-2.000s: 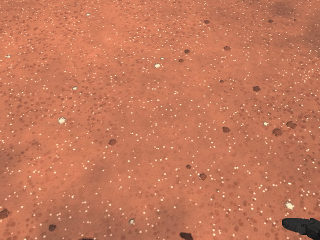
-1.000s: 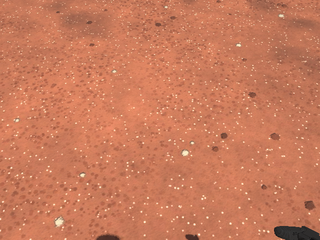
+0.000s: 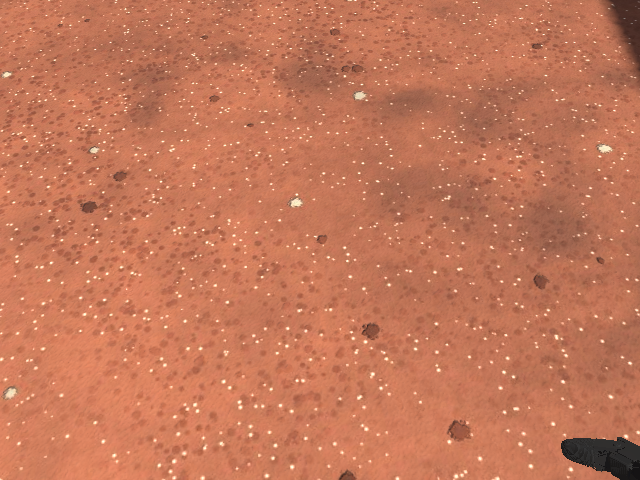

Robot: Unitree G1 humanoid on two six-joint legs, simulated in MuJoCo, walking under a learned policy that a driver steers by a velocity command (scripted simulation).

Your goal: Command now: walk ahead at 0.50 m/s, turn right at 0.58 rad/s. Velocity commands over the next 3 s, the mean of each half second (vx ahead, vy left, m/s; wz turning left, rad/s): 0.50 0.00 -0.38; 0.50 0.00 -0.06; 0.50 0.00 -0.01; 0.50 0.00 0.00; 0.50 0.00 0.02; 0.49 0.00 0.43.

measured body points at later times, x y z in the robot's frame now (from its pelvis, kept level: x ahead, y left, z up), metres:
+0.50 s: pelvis +0.27 +0.01 +0.00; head +0.30 +0.00 +0.45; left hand +0.54 +0.18 -0.08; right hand +0.20 -0.27 -0.13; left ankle +0.19 +0.15 -0.74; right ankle +0.39 -0.16 -0.71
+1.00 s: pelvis +0.52 -0.07 +0.00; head +0.55 -0.07 +0.45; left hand +0.59 +0.21 -0.12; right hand +0.69 -0.34 -0.09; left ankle +0.73 +0.04 -0.71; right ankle +0.40 -0.16 -0.74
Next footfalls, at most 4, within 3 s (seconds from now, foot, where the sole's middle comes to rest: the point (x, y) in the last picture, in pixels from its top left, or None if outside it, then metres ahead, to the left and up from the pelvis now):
0.08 left None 0.23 0.14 -0.78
0.58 right None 0.44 -0.16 -0.78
1.08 left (361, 341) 0.78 0.02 -0.78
1.64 right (481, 262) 1.02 -0.27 -0.78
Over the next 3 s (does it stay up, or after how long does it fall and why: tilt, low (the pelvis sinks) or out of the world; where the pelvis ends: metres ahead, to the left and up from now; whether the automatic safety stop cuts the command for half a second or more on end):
stays up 1.59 -0.27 0.00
